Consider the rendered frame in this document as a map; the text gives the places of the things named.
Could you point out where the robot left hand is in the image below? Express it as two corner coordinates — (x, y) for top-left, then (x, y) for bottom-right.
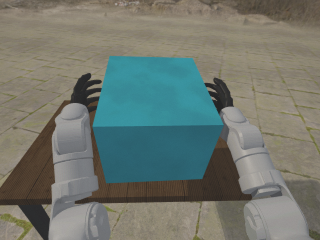
(70, 73), (102, 113)

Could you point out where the carton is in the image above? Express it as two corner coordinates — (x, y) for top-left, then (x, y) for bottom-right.
(92, 56), (224, 184)

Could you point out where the right robot upper arm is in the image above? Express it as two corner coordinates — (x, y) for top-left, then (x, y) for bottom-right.
(243, 196), (314, 240)

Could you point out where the left robot forearm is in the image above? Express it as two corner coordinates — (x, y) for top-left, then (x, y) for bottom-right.
(48, 103), (99, 240)

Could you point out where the table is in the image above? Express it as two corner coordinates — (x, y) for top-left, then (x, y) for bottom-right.
(0, 100), (252, 240)

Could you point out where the left robot upper arm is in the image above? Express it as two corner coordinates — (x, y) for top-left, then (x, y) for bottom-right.
(49, 201), (111, 240)

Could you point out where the robot right hand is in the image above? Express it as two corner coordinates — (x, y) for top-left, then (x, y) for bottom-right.
(204, 77), (234, 114)

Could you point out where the right robot forearm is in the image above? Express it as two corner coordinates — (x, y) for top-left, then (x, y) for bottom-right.
(219, 106), (310, 236)

